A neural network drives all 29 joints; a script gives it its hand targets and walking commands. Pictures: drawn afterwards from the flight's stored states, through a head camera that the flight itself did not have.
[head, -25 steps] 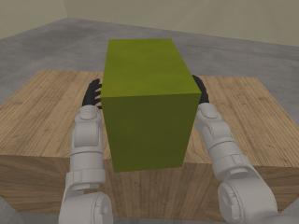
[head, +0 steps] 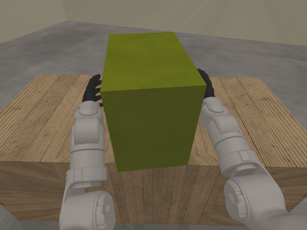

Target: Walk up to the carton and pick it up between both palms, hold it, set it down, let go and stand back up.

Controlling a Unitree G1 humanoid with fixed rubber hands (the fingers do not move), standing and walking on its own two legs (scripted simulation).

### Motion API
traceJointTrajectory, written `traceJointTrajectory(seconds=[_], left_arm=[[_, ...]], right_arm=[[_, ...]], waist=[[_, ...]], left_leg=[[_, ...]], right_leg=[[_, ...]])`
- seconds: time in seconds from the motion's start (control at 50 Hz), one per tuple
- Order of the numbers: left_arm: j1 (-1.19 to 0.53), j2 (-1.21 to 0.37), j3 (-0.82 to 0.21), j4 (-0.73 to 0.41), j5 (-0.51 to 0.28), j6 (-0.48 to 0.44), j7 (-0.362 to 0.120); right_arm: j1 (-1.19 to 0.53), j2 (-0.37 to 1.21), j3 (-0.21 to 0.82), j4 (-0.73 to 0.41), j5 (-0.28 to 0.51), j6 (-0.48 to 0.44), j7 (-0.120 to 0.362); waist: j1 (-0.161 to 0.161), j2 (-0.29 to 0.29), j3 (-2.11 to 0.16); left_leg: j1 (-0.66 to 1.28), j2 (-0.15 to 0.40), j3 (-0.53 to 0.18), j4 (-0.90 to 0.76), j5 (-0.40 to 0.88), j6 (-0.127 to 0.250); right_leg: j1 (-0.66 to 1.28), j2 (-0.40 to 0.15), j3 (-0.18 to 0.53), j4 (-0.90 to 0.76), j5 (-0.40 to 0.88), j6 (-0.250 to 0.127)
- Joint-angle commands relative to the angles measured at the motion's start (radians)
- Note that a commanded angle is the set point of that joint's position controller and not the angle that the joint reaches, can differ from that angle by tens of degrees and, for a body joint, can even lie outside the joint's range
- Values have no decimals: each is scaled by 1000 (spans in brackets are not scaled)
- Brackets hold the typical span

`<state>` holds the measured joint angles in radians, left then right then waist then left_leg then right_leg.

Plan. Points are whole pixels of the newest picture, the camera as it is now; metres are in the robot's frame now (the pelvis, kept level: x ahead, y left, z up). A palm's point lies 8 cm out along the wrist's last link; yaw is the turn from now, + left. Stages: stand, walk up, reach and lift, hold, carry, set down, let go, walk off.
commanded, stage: reach and lift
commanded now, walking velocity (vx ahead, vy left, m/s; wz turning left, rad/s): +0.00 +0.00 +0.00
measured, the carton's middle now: (147, 97) +0.45 +0.00 +0.16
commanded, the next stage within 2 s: hold in 0.20 s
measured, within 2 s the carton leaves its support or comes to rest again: neither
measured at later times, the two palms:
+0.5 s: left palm (88, 100) +0.37 +0.15 +0.22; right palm (206, 92) +0.37 -0.15 +0.22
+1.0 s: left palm (87, 98) +0.37 +0.15 +0.22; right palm (207, 89) +0.37 -0.15 +0.23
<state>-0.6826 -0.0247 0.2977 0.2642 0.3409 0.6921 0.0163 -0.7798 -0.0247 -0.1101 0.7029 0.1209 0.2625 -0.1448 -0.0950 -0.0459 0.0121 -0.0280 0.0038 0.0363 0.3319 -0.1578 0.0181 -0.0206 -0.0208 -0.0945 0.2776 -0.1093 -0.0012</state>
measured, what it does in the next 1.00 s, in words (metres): stands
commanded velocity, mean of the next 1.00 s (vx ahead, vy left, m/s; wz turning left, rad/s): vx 0.00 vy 0.00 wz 0.00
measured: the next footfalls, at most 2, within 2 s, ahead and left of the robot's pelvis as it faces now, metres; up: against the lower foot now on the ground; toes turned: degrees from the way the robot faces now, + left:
none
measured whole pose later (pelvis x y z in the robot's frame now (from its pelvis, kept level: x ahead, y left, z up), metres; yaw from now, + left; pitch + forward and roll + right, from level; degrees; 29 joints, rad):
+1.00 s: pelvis +0.01 +0.00 +0.00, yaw +0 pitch -10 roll -1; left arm -0.67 -0.01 0.30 0.15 0.34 0.81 -0.02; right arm -0.80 -0.04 -0.04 0.61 0.22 0.37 -0.19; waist -0.11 -0.04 0.00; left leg 0.01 0.01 0.03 0.33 -0.17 0.01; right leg 0.03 -0.01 -0.08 0.26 -0.12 0.00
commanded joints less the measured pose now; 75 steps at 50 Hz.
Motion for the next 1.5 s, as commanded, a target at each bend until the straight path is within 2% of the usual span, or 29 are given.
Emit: traceJointTrajectory(seconds=[0.0, 0.1, 0.16, 0.2, 0.22, 0.28, 0.34, 0.4, 0.42, 0.44, 0.5, 0.56, 0.58, 0.6, 0.64, 0.72, 0.74, 0.84, 0.9, 1.02, 1.06, 1.12, 1.22, 1.24, 1.28, 1.34, 1.4, 1.44, 1.48], left_arm=[[-735, -538, -416, -119, -142, -63, -134], [-757, -517, -387, -100, -138, -44, -156], [-779, -526, -415, -166, -158, -43, -153], [-770, -531, -428, -159, -155, -39, -154], [-769, -518, -420, -147, -150, -35, -157], [-773, -516, -424, -160, -152, -31, -163], [-774, -519, -425, -190, -162, -26, -161], [-760, -515, -420, -160, -151, -14, -160], [-783, -515, -424, -177, -154, -11, -161], [-791, -507, -429, -182, -158, -8, -158], [-777, -515, -422, -180, -156, 0, -159], [-798, -514, -443, -198, -169, 3, -157], [-786, -521, -441, -195, -165, 4, -154], [-768, -521, -443, -201, -166, 6, -153], [-767, -524, -456, -215, -163, 13, -156], [-781, -517, -442, -221, -167, 18, -159], [-774, -521, -451, -230, -168, 19, -156], [-785, -525, -463, -247, -174, 24, -155], [-763, -532, -474, -258, -182, 27, -150], [-762, -511, -448, -238, -173, 31, -165], [-776, -516, -457, -238, -175, 29, -161], [-785, -520, -459, -254, -181, 27, -157], [-779, -523, -463, -230, -186, 30, -159], [-792, -525, -464, -251, -196, 27, -159], [-770, -518, -434, -207, -173, 33, -164], [-784, -512, -437, -226, -181, 31, -170], [-786, -519, -464, -262, -195, 28, -164], [-797, -521, -460, -251, -193, 25, -162], [-785, -509, -455, -238, -186, 32, -164]], right_arm=[[-754, 567, 344, -261, 87, -35, 97], [-779, 579, 337, -265, 94, -14, 80], [-804, 589, 361, -332, 117, -18, 74], [-778, 569, 353, -318, 121, -5, 68], [-758, 569, 343, -297, 114, 1, 65], [-747, 564, 345, -289, 112, 12, 60], [-773, 579, 370, -328, 135, 16, 62], [-773, 567, 371, -320, 138, 29, 58], [-778, 567, 368, -329, 142, 29, 57], [-800, 578, 375, -335, 144, 29, 59], [-767, 563, 353, -299, 148, 42, 62], [-787, 558, 365, -329, 168, 45, 59], [-797, 560, 371, -341, 164, 45, 59], [-780, 560, 375, -339, 166, 47, 58], [-764, 547, 373, -326, 170, 56, 54], [-783, 549, 382, -349, 176, 61, 55], [-774, 557, 383, -341, 183, 62, 57], [-775, 549, 385, -354, 189, 63, 51], [-763, 553, 396, -368, 194, 70, 47], [-772, 565, 399, -365, 197, 82, 42], [-779, 570, 401, -366, 197, 85, 43], [-783, 578, 406, -382, 203, 87, 41], [-771, 566, 397, -351, 199, 95, 38], [-779, 574, 406, -377, 211, 94, 36], [-771, 569, 391, -352, 202, 100, 35], [-773, 580, 397, -351, 201, 103, 32], [-782, 588, 412, -381, 219, 99, 29], [-799, 584, 416, -392, 221, 101, 25], [-765, 572, 408, -362, 216, 112, 24]], waist=[[8, 59, -363], [4, 35, -335], [4, 51, -401], [-14, 77, -364], [-23, 68, -354], [-27, 69, -331], [-11, 67, -361], [-7, 62, -325], [-18, 72, -342], [-3, 70, -351], [-16, 78, -320], [-19, 78, -357], [-11, 90, -351], [-19, 81, -357], [-26, 102, -347], [-13, 75, -344], [-14, 91, -349], [-19, 98, -344], [-24, 101, -358], [-16, 69, -326], [-13, 86, -343], [-14, 80, -357], [-11, 86, -342], [-14, 75, -367], [-11, 66, -316], [-8, 64, -343], [-12, 96, -384], [-12, 71, -385], [-13, 80, -331]], left_leg=[[77, -41, -17, -44, 177, -27], [55, -47, -9, -69, 116, -5], [70, -51, -10, -52, 164, -9], [71, -49, -9, -49, 188, -22], [75, -52, -7, -48, 177, -23], [65, -47, -12, -60, 146, -12], [72, -49, -11, -52, 173, -18], [63, -46, -10, -65, 146, -15], [63, -48, -8, -60, 137, -15], [65, -45, -12, -65, 138, -10], [66, -35, -10, -66, 141, -19], [78, -42, -12, -61, 156, -20], [77, -38, -12, -58, 165, -23], [96, -40, -12, -52, 192, -26], [93, -41, -14, -49, 210, -37], [76, -32, -13, -54, 192, -29], [90, -35, -11, -58, 198, -30], [87, -33, -10, -51, 200, -35], [104, -35, -17, -37, 246, -45], [85, -39, -9, -52, 186, -28], [80, -37, -13, -55, 179, -24], [86, -36, -14, -48, 200, -27], [71, -33, -10, -55, 180, -28], [72, -35, -11, -48, 190, -26], [75, -39, -4, -52, 168, -26], [73, -39, -9, -56, 157, -20], [96, -44, -9, -46, 215, -28], [93, -48, -10, -40, 219, -27], [70, -44, -13, -48, 177, -25]], right_leg=[[112, 61, 8, -25, 81, 28], [126, 53, 16, -28, 71, 40], [145, 54, 17, -18, 111, 38], [137, 60, 15, -26, 113, 37], [136, 59, 15, -27, 110, 39], [128, 55, 17, -36, 73, 37], [139, 59, 16, -27, 96, 37], [129, 60, 19, -35, 68, 40], [124, 60, 18, -34, 50, 37], [128, 60, 15, -32, 50, 38], [115, 66, 16, -41, 27, 33], [117, 68, 12, -38, 44, 35], [116, 70, 14, -36, 47, 32], [121, 74, 15, -37, 66, 35], [128, 74, 17, -37, 87, 31], [128, 76, 12, -37, 64, 33], [121, 75, 15, -38, 77, 35], [114, 78, 16, -42, 74, 31], [120, 81, 16, -34, 106, 33], [124, 76, 16, -42, 71, 34], [115, 73, 19, -35, 59, 35], [128, 79, 22, -32, 89, 35], [118, 78, 23, -37, 66, 34], [129, 76, 26, -34, 81, 32], [116, 77, 24, -39, 75, 41], [122, 73, 27, -38, 65, 40], [138, 77, 25, -30, 119, 37], [132, 75, 28, -26, 129, 45], [132, 76, 29, -35, 92, 43]])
